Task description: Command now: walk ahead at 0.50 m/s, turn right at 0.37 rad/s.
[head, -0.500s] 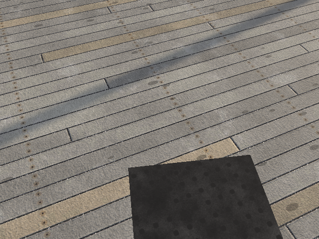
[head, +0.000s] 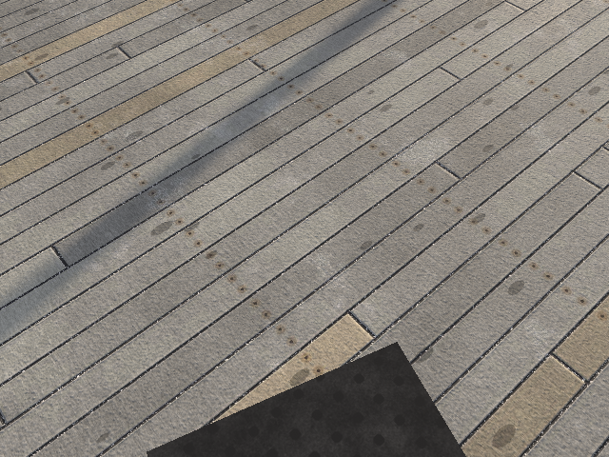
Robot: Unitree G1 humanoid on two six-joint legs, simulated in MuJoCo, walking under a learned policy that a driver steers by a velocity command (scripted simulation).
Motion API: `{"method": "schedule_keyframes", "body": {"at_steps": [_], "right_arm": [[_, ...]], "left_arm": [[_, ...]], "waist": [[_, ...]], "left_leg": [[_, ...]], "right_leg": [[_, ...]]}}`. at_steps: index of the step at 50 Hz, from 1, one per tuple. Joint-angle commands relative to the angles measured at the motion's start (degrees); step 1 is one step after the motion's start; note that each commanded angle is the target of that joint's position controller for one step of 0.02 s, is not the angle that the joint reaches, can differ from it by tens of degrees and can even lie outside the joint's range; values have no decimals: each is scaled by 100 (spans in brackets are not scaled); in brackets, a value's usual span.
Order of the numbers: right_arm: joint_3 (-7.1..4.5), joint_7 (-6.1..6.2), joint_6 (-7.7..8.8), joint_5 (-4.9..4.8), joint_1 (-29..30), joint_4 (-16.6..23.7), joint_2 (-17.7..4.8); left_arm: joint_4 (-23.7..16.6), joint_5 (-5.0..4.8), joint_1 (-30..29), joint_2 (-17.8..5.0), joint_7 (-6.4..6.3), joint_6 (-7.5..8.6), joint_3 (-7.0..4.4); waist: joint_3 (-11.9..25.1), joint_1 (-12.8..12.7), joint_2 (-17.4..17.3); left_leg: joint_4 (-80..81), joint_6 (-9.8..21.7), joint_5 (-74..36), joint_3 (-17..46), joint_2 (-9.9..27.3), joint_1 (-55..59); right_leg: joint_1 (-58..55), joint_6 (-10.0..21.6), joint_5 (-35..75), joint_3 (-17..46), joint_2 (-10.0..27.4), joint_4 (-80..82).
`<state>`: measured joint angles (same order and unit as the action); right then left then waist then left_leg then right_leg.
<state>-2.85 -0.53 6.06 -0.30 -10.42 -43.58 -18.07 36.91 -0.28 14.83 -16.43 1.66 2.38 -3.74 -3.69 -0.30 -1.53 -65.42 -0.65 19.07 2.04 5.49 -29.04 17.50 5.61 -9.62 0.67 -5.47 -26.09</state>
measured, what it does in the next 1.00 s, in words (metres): walks ahead, turning left: left foot, then right foot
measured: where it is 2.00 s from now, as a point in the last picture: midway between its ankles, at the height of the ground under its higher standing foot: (200, 269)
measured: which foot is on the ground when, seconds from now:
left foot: up 0.00-0.36, down 0.38-0.84, up 0.86-1.00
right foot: down 0.00-0.40, up 0.42-0.82, down 0.84-1.00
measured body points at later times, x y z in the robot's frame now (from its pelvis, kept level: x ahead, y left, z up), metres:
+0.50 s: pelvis +0.30 +0.07 -0.01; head +0.33 +0.08 +0.44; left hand +0.36 +0.36 -0.12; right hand +0.48 -0.18 -0.11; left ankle +0.35 +0.15 -0.74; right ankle +0.20 -0.08 -0.64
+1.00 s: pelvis +0.59 +0.08 +0.00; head +0.61 +0.08 +0.45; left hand +0.60 +0.39 -0.09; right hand +0.80 -0.14 -0.11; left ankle +0.47 +0.17 -0.65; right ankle +0.66 -0.01 -0.74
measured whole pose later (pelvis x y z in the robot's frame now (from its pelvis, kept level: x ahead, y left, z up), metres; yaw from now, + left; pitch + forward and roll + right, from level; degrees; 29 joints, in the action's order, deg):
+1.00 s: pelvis +0.59 +0.08 +0.00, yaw +26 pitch +1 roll -1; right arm -3.6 0.3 1.0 -1.4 -18.1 -40.3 -18.1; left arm 40.1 0.6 11.8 -15.1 0.4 5.8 -2.9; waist -0.4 0.1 -2.8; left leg -67.6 0.6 20.9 4.6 -0.2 -26.5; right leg 16.3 1.3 -11.1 -1.7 -1.7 -26.0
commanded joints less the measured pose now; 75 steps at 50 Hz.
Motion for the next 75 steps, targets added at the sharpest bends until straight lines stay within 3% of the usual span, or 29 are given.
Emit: {"method": "schedule_keyframes", "body": {"at_steps": [1, 8, 13, 16, 18, 19, 20, 21, 22, 25, 29, 33, 37, 41, 43, 44, 45, 47, 51, 60, 64, 67, 68, 69, 70, 71, 72, 73, 75], "right_arm": [[-144, 16, -55, 78, -331, 211, -520], [8, -97, -60, -50, 783, 417, -195], [14, -274, -37, -111, 1247, 682, -248], [-36, -358, -40, -73, 951, 729, -351], [-245, -304, -82, -31, -169, 487, -705], [-372, -242, -112, -35, -1018, 369, -1054], [-501, -223, -105, -40, -1400, 368, -1587], [-370, -219, -123, -114, -1554, 336, -1079], [-306, -178, -149, -86, -1272, 390, -882], [-207, -112, -191, 12, -484, 634, -618], [-248, -9, -193, -17, -387, 673, -721], [-301, 106, -269, -96, -649, 551, -844], [-313, 151, -368, -144, -1013, 421, -834], [-300, 158, -421, -105, -858, 478, -699], [-79, 124, -382, 56, -1045, 635, -62], [-30, 113, -323, -169, -1756, 843, 2], [-150, 140, -337, -214, -1573, 631, -620], [-229, 132, -395, -102, -688, 752, -746], [-212, 29, -469, -141, -543, 893, -349], [-76, -179, -403, -96, 647, 1241, -44], [-111, -297, -407, -116, 1013, 1467, -138], [-332, -273, -461, -59, 91, 1336, -509], [-498, -187, -488, -80, -857, 1075, -775], [-599, -52, -539, -97, -1590, 888, -1232], [-560, -77, -456, -107, -1323, 1028, -1499], [-424, -126, -399, -37, -1237, 1062, -990], [-356, -128, -343, 26, -920, 1035, -856], [-298, -140, -295, 27, -552, 1002, -702], [-215, -114, -256, 71, -144, 1008, -453]], "left_arm": [[-323, 21, -104, -709, -76, 189, -172], [148, 29, 336, -842, -173, 239, -153], [517, 15, 632, -914, -170, 188, -196], [551, 9, 485, -1027, -235, 94, -236], [479, 26, 294, -1083, -308, 1, -230], [372, 87, 350, -976, -370, 10, -164], [178, 170, 1043, -363, -277, 148, 39], [252, 115, 756, -585, -185, 328, 43], [57, -112, 213, -858, -95, 457, -25], [-93, 81, -275, -822, -148, 515, -50], [-95, 146, -139, -573, -214, 322, 2], [-267, 116, -1018, -338, -198, 349, 101], [-377, -2, -1523, -495, -105, 442, 46], [-217, -26, -878, -785, -94, 537, -133], [-72, 94, 525, -1283, -185, 542, -292], [169, 111, 809, -1646, -125, 450, -386], [20, 20, 545, -1024, -108, 437, -265], [-11, 71, 117, -663, -136, 385, -136], [193, 73, -84, -486, -158, 419, -91], [637, 19, 100, -941, -209, 323, -216], [816, -94, 288, -1143, -214, 202, -280], [862, -173, 286, -1363, -265, 101, -335], [871, -159, 293, -1237, -279, 99, -272], [753, 111, 503, -702, -252, 148, -75], [564, 66, 929, -362, -153, 299, 93], [581, -153, 284, -1009, -88, 419, -72], [407, -268, -170, -1018, -77, 463, -68], [464, -168, -217, -894, -141, 449, -41], [593, -13, -15, -880, -189, 314, -74]], "waist": [[666, 155, 411], [159, -349, 485], [-126, -512, 388], [160, -265, 542], [943, 361, 561], [1530, 720, 231], [2269, 369, -1196], [2643, 624, -975], [1807, 675, -666], [646, 168, 113], [518, -51, -170], [419, 278, -285], [442, 452, -381], [584, -13, -585], [1880, -514, 464], [2172, -118, 2442], [1566, -293, 1442], [645, -347, 529], [305, -111, 824], [30, -408, 461], [-65, -393, 515], [605, 291, 681], [1071, 797, 503], [1667, 856, -605], [2607, 342, -1510], [2398, 729, -543], [1533, 627, -426], [1045, 339, 90], [822, -13, -61]], "left_leg": [[419, -173, -518, 76, 247, -569], [2713, -138, -2875, -135, 60, -597], [3309, 219, -2326, -63, -130, -1180], [3409, 494, -1524, -314, -435, -720], [3524, 763, -1450, -687, -920, 905], [3438, 1075, -1851, 204, -369, 2558], [3782, 2242, -975, 3262, 1077, 4740], [4585, 2302, -318, 4475, 1259, 5300], [4721, 2001, -113, 3680, 1139, 4740], [5035, 1708, -1559, 2279, 559, 2538], [5267, 1765, -2489, 1625, 249, 1572], [5166, 1389, -2026, 1227, -142, 1198], [4809, 1238, -1409, 1755, 21, 1596], [3976, 961, -1436, 2237, 66, 1928], [1445, 547, 11, 1325, -706, 893], [-148, 298, 1671, 764, -1122, -1094], [-760, 199, 1249, 916, -656, -1604], [-738, 117, 297, 638, -322, -1468], [-163, 39, -214, 421, 17, -1097], [2214, 46, -2042, -99, -15, -1034], [2828, 341, -1547, -425, -208, -810], [3138, 779, -929, -788, -809, 803], [3477, 991, -1355, -673, -931, 2308], [3344, 1347, -1812, 1011, 268, 4139], [4358, 2485, -514, 4266, 1557, 5369], [4725, 2207, -715, 3943, 1515, 5003], [4673, 1994, -1795, 2939, 1339, 4159], [4593, 1788, -3096, 2139, 1068, 3285], [4735, 1613, -4241, 1312, 736, 2264]], "right_leg": [[-752, 1131, 1706, 1581, 1560, 1382], [-860, 669, 1127, 561, 1373, 1712], [-2035, 580, 1461, 405, 1855, 1481], [-2472, 356, 3372, 144, 1920, 804], [-2285, 95, 5175, -239, 1620, -781], [-1149, -131, 4084, -386, 1444, -2282], [1348, -617, -31, -304, 279, -4602], [2221, -584, -2158, 591, 98, -5192], [2723, -496, -1815, 732, 449, -5284], [2131, -527, -970, 519, 1001, -4035], [1713, -890, -597, 295, 1011, -3041], [1246, -1035, 1012, 227, 727, -1288], [908, -976, 1307, 383, 503, -410], [-35, -573, 695, 388, 538, 120], [-2540, 18, 227, 1771, 1995, 67], [-3687, 906, -1348, 4520, 3042, 686], [-3249, 751, -2314, 4400, 2899, 916], [-2031, 400, -1074, 2636, 2365, 1022], [-1207, 410, 314, 1193, 1939, 1475], [-1525, 328, 1553, -448, 1908, 1670], [-2104, 168, 2536, -796, 2108, 1316], [-2144, -1, 5034, -1081, 2058, -309], [-1444, -162, 4663, -1208, 1873, -1487], [213, -377, 1099, -1218, 1494, -3360], [2019, -608, -2439, -298, 436, -5129], [2448, -583, -2165, 436, 716, -5400], [2537, -540, -1803, 308, 898, -5227], [2279, -583, -1464, 261, 1146, -4791], [1542, -679, -1231, 265, 1331, -4252]]}}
